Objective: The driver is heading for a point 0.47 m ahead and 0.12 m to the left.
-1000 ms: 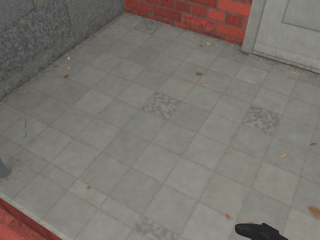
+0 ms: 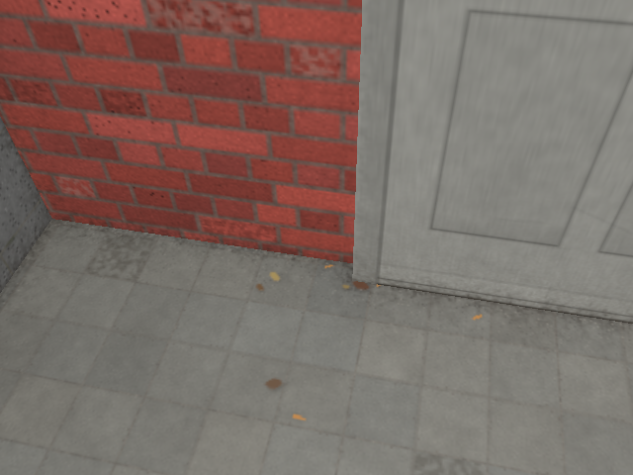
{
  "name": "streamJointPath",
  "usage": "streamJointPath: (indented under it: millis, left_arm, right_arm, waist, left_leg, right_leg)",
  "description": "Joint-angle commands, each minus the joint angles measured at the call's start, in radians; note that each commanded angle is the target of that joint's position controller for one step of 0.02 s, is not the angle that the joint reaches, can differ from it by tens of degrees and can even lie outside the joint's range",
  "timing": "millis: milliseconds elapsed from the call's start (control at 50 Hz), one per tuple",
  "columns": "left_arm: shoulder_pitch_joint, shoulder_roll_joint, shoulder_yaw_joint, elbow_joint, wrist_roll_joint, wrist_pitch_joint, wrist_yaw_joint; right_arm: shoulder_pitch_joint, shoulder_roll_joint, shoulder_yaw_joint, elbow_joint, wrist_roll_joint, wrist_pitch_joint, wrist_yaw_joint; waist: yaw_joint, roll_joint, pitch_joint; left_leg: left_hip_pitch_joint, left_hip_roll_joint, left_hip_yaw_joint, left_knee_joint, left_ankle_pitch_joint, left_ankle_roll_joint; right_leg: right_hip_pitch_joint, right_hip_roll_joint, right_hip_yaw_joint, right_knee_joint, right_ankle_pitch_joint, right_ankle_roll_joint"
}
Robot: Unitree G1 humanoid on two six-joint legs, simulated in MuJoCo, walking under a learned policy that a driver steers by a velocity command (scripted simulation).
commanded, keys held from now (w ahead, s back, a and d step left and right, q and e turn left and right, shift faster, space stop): w+q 0.40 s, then no key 0.60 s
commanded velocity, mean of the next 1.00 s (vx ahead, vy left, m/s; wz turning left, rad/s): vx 0.31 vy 0.00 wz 0.26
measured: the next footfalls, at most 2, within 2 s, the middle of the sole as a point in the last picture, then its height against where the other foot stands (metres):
left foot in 0.34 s outside the picture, level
right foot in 0.82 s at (321, 445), level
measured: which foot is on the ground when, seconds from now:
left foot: up 0.00-0.32, down 0.34-0.84, up 0.86-1.00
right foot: down 0.00-0.36, up 0.38-0.80, down 0.82-1.00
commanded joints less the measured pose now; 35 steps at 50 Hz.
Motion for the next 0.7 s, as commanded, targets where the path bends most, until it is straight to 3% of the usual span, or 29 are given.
streamJointPath:
  millis: [20, 120, 180, 220, 280, 300, 320, 340, 360, 380, 400, 420, 440, 480, 520, 580, 600, 620, 660, 700]
  left_arm:
    - [-0.004, 0.09, 0.013, -0.057, -0.008, -0.048, 0.006]
    - [0.039, 0.101, 0.009, -0.016, 0.0, -0.046, 0.002]
    - [0.077, 0.122, 0.012, 0.012, -0.005, -0.042, 0.014]
    - [0.108, 0.144, 0.018, 0.037, -0.01, -0.035, 0.031]
    - [0.098, 0.19, 0.027, 0.061, -0.005, -0.03, 0.046]
    - [0.092, 0.207, 0.032, 0.063, 0.0, -0.021, 0.049]
    - [0.086, 0.224, 0.037, 0.058, 0.003, -0.011, 0.049]
    - [0.06, 0.224, 0.036, 0.035, 0.001, -0.005, 0.047]
    - [0.086, 0.132, 0.013, -0.029, -0.018, -0.004, 0.035]
    - [0.031, 0.121, 0.015, -0.082, -0.004, -0.012, 0.017]
    - [-0.059, 0.12, 0.012, -0.112, 0.0, -0.017, 0.008]
    - [-0.071, 0.119, 0.002, -0.109, -0.014, -0.025, 0.007]
    - [-0.046, 0.113, -0.001, -0.091, -0.013, -0.019, 0.011]
    - [0.016, 0.111, -0.006, -0.065, 0.017, 0.026, 0.014]
    - [0.022, 0.098, -0.009, -0.064, 0.022, 0.055, 0.01]
    - [-0.014, 0.093, -0.01, -0.056, 0.008, 0.069, 0.003]
    - [-0.048, 0.102, -0.01, -0.065, 0.017, 0.071, 0.002]
    - [-0.076, 0.094, -0.013, -0.064, 0.018, 0.074, 0.004]
    - [-0.129, 0.088, -0.022, -0.067, 0.002, 0.075, 0.006]
    - [-0.159, 0.084, -0.027, -0.066, -0.004, 0.069, 0.012]
  right_arm:
    - [0.03, -0.037, -0.01, -0.052, -0.014, 0.022, 0.015]
    - [-0.126, -0.027, 0.0, -0.1, -0.017, 0.026, 0.027]
    - [-0.231, -0.022, 0.009, -0.14, -0.011, 0.023, 0.04]
    - [-0.277, -0.027, 0.01, -0.173, -0.02, 0.022, 0.041]
    - [-0.25, -0.049, 0.002, -0.193, -0.028, 0.025, 0.029]
    - [-0.188, -0.071, -0.008, -0.18, -0.029, 0.025, 0.025]
    - [-0.067, -0.103, -0.023, -0.15, -0.034, 0.019, 0.019]
    - [0.112, -0.149, -0.044, -0.099, -0.045, 0.012, 0.009]
    - [0.194, -0.264, -0.078, -0.092, -0.054, 0.01, -0.002]
    - [0.124, -0.298, -0.086, -0.12, -0.021, 0.016, -0.005]
    - [0.108, -0.291, -0.089, -0.118, -0.009, 0.021, -0.011]
    - [0.065, -0.229, -0.07, -0.108, -0.003, 0.018, -0.019]
    - [0.036, -0.174, -0.05, -0.103, -0.004, 0.011, -0.017]
    - [-0.012, -0.123, -0.023, -0.099, 0.006, -0.006, -0.011]
    - [0.004, -0.143, -0.017, -0.081, 0.006, -0.013, -0.004]
    - [0.027, -0.16, -0.01, -0.055, 0.001, -0.013, -0.002]
    - [0.024, -0.162, -0.008, -0.057, 0.009, -0.005, -0.007]
    - [0.019, -0.155, -0.003, -0.056, 0.007, -0.005, -0.014]
    - [0.032, -0.146, 0.004, -0.046, 0.005, 0.002, -0.024]
    - [0.045, -0.143, 0.006, -0.028, 0.001, 0.002, -0.03]
  waist:
    - [-0.026, -0.092, 0.031]
    - [0.006, -0.099, 0.09]
    - [0.041, -0.088, 0.108]
    - [0.056, -0.072, 0.127]
    - [0.022, -0.111, 0.076]
    - [-0.008, -0.13, 0.033]
    - [-0.064, -0.138, -0.037]
    - [-0.15, -0.089, -0.137]
    - [-0.151, 0.077, -0.262]
    - [-0.105, 0.161, -0.314]
    - [-0.113, 0.076, -0.243]
    - [-0.078, -0.004, -0.124]
    - [-0.026, -0.067, -0.052]
    - [0.042, -0.046, -0.038]
    - [0.056, -0.007, -0.051]
    - [0.044, 0.043, -0.057]
    - [0.038, 0.058, -0.049]
    - [0.027, 0.079, -0.04]
    - [0.002, 0.074, -0.021]
    - [-0.019, 0.063, -0.007]
  left_leg:
    - [-0.134, 0.025, -0.037, -0.031, 0.073, -0.012]
    - [-0.171, 0.023, 0.007, -0.302, 0.272, -0.004]
    - [-0.127, 0.015, 0.079, -0.459, 0.33, 0.027]
    - [-0.16, 0.005, 0.11, -0.532, 0.287, 0.048]
    - [-0.045, -0.072, 0.174, -0.589, 0.16, 0.115]
    - [0.023, -0.112, 0.187, -0.594, 0.101, 0.137]
    - [0.159, -0.146, 0.173, -0.619, 0.057, 0.162]
    - [0.411, -0.123, 0.089, -0.655, 0.035, 0.203]
    - [0.718, 0.137, -0.316, -0.679, -0.132, 0.309]
    - [0.823, 0.297, -0.811, -0.872, -0.014, 0.414]
    - [0.781, 0.27, -0.694, -0.907, 0.063, 0.388]
    - [0.627, 0.268, -0.513, -0.894, 0.299, 0.349]
    - [0.479, 0.226, -0.389, -0.883, 0.59, 0.304]
    - [0.343, 0.145, -0.214, -0.878, 0.858, 0.243]
    - [0.334, 0.102, -0.13, -0.866, 1.017, 0.202]
    - [0.373, 0.056, -0.069, -0.874, 1.054, 0.131]
    - [0.377, 0.04, -0.055, -0.875, 1.014, 0.106]
    - [0.388, 0.043, -0.053, -0.874, 1.0, 0.097]
    - [0.418, 0.048, -0.063, -0.879, 0.943, 0.093]
    - [0.44, 0.06, -0.067, -0.878, 0.897, 0.089]
  right_leg:
    - [0.057, -0.287, 0.213, -0.271, 0.197, -0.115]
    - [0.1, -0.251, 0.043, -0.284, 0.329, -0.079]
    - [0.161, -0.27, -0.018, -0.29, 0.375, -0.058]
    - [0.265, -0.302, -0.029, -0.255, 0.446, -0.049]
    - [0.355, -0.327, -0.09, -0.094, 0.871, -0.024]
    - [0.376, -0.326, -0.107, 0.023, 0.998, -0.018]
    - [0.342, -0.321, -0.121, 0.203, 0.993, -0.01]
    - [0.187, -0.291, -0.135, 0.462, 0.811, 0.008]
    - [-0.16, -0.179, -0.15, 0.842, 0.335, 0.038]
    - [-0.437, 0.019, 0.022, 1.099, -0.312, 0.063]
    - [-0.533, -0.049, 0.155, 1.121, -0.206, 0.055]
    - [-0.507, -0.104, 0.139, 1.046, -0.111, 0.055]
    - [-0.424, -0.131, 0.118, 0.958, -0.109, 0.061]
    - [-0.293, -0.143, 0.118, 0.852, -0.14, 0.081]
    - [-0.265, -0.116, 0.093, 0.753, -0.109, 0.09]
    - [-0.275, -0.1, 0.067, 0.615, 0.005, 0.099]
    - [-0.276, -0.1, 0.067, 0.551, 0.047, 0.096]
    - [-0.277, -0.106, 0.07, 0.498, 0.079, 0.096]
    - [-0.276, -0.116, 0.07, 0.387, 0.144, 0.089]
    - [-0.247, -0.116, 0.069, 0.285, 0.193, 0.085]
